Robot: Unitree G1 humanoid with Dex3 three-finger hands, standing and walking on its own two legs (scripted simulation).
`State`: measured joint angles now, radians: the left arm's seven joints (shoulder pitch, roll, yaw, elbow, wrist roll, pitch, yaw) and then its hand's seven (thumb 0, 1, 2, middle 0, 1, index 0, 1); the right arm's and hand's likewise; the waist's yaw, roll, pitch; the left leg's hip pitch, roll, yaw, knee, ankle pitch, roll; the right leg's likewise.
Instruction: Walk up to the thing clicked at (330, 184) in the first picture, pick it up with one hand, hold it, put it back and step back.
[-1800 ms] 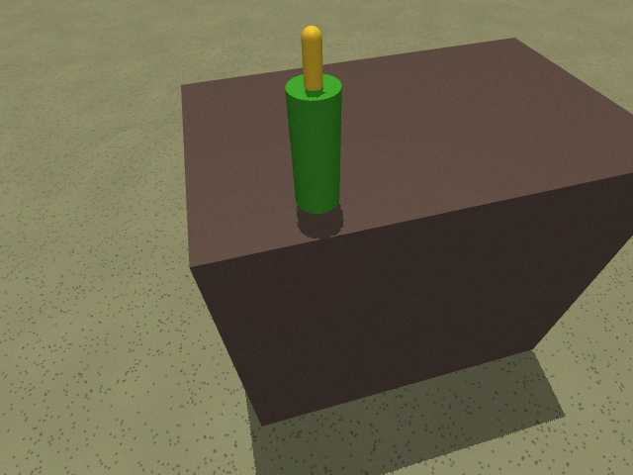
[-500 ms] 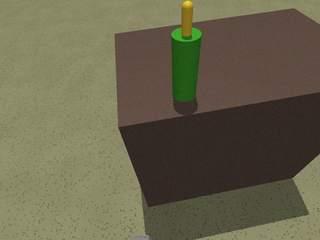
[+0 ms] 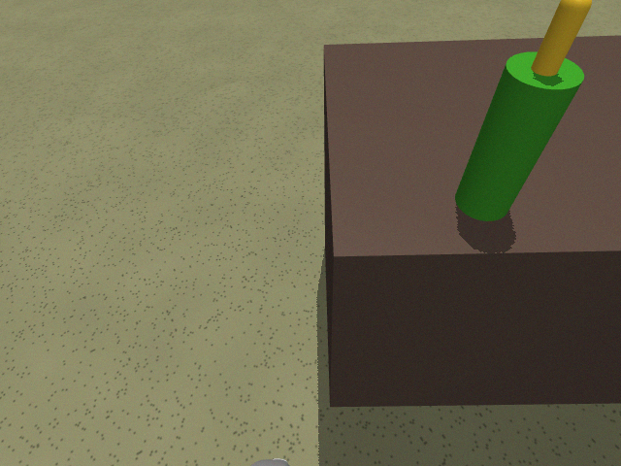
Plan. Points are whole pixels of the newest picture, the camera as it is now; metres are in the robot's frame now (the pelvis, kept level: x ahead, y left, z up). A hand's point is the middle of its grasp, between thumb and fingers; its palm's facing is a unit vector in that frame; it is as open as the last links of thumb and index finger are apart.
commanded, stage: walk up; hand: right
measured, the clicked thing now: (519, 121) +0.47 -0.21 +0.19
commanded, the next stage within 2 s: stand in 1.32 s
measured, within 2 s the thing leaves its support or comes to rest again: neither
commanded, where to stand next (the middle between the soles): +0.06 -0.02 m, yaw +3 degrees
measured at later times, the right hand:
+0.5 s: hand out of the picture +0.13 -0.25 -0.12, palm faces -0.11 +0.92 -0.39, open 7.4 cm
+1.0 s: hand out of the picture +0.09 -0.25 -0.13, palm faces -0.13 +0.93 -0.34, open 7.4 cm
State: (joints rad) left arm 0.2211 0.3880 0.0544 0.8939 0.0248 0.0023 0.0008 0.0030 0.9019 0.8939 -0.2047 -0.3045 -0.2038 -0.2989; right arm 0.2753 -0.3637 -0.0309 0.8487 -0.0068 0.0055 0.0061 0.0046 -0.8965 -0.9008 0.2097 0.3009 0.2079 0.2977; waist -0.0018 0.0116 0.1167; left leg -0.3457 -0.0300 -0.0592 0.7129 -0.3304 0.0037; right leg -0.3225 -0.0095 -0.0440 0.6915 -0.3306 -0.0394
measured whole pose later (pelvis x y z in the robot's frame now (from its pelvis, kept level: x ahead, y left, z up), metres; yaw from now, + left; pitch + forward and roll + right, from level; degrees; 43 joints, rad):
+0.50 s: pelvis +0.00 +0.00 +0.01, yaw +4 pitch -3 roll -1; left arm 0.12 0.39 0.01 0.98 0.00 0.01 -0.02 0.00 0.90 0.89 -0.20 -0.30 -0.20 -0.30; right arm 0.12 -0.37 0.00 0.97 -0.01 -0.02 0.00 0.00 -0.90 -0.90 0.21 0.30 0.20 0.30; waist 0.01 -0.01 0.08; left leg -0.23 -0.02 -0.06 0.58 -0.30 0.00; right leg -0.23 -0.03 -0.06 0.56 -0.28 0.00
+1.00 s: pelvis -0.01 -0.01 +0.03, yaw +6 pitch -3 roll +0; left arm 0.11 0.35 0.03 1.11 0.01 0.00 -0.02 0.00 0.90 0.89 -0.20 -0.30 -0.20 -0.30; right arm 0.12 -0.35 0.01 1.10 -0.01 -0.02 0.00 0.00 -0.90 -0.90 0.21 0.30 0.20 0.30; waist 0.01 0.00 0.06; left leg -0.16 -0.01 -0.08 0.39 -0.18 -0.01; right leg -0.15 -0.02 -0.08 0.37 -0.17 -0.01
